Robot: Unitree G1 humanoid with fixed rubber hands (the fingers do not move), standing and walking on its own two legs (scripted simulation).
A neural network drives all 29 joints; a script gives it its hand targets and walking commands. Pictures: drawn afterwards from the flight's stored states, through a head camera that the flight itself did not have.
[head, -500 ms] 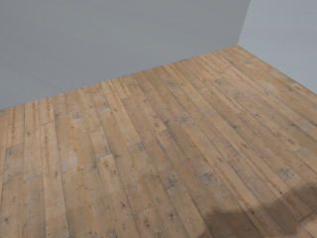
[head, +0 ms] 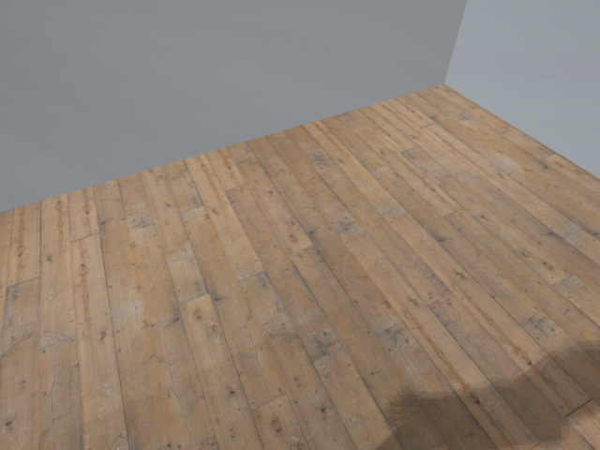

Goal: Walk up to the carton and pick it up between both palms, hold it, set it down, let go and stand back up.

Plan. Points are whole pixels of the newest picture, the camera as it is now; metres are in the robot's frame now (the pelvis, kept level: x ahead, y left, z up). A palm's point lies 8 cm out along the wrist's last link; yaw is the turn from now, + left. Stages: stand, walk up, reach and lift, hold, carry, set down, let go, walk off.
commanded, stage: walk up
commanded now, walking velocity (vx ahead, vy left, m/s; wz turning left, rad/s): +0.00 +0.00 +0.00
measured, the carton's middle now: out of the picture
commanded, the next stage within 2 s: none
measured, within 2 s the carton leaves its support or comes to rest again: neither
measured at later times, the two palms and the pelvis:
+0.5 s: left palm out of the picture +0.08 +0.40 -0.15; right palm out of the picture +0.01 -0.22 -0.13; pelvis -0.07 +0.09 -0.03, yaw -8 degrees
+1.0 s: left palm out of the picture +0.05 +0.38 -0.14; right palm out of the picture -0.20 -0.16 -0.13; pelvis -0.16 +0.16 -0.03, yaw -26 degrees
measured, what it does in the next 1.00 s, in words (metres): walks backwards, turning right: left foot, then right foot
